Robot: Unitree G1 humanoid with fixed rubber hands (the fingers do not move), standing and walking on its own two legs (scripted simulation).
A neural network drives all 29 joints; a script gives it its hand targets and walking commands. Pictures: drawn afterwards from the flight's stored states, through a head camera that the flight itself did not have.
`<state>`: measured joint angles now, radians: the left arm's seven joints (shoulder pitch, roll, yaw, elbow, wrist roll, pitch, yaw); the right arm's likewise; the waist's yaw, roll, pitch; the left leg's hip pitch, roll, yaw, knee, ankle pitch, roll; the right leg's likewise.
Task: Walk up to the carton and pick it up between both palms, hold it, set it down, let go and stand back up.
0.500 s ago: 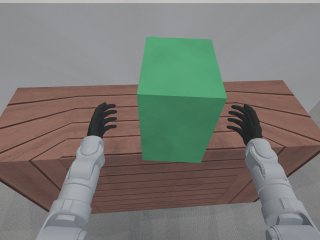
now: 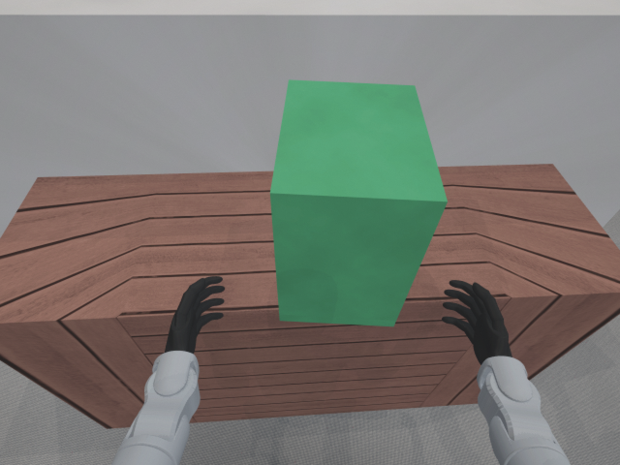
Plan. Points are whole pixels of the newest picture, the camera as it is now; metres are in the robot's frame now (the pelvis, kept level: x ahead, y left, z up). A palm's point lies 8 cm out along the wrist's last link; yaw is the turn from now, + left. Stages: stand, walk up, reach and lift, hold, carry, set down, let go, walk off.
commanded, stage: set down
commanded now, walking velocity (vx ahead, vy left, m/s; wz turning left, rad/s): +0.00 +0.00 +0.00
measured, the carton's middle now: (343, 209) +0.48 -0.04 +0.04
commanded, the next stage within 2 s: let go in 1.26 s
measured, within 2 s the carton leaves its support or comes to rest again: neither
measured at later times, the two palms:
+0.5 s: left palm (168, 382) +0.23 +0.20 -0.04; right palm (487, 403) +0.21 -0.22 -0.04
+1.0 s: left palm (142, 430) +0.18 +0.23 -0.07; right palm (482, 451) +0.16 -0.21 -0.07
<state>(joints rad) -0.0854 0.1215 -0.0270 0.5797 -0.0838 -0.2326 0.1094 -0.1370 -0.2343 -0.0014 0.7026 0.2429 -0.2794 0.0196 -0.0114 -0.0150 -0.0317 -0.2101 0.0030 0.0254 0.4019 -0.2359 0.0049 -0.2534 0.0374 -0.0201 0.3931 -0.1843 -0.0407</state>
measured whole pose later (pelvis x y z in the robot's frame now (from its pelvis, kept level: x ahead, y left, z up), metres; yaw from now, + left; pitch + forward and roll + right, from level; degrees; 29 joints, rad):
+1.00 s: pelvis +0.01 +0.01 +0.00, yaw -1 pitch -4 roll -1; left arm 0.19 0.19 -0.02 0.49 -0.03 0.07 0.06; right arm 0.18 -0.18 -0.02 0.70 0.04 -0.18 0.05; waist 0.01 -0.02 0.06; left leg -0.06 0.00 0.05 0.38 -0.26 0.02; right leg -0.10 0.04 0.01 0.36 -0.19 -0.02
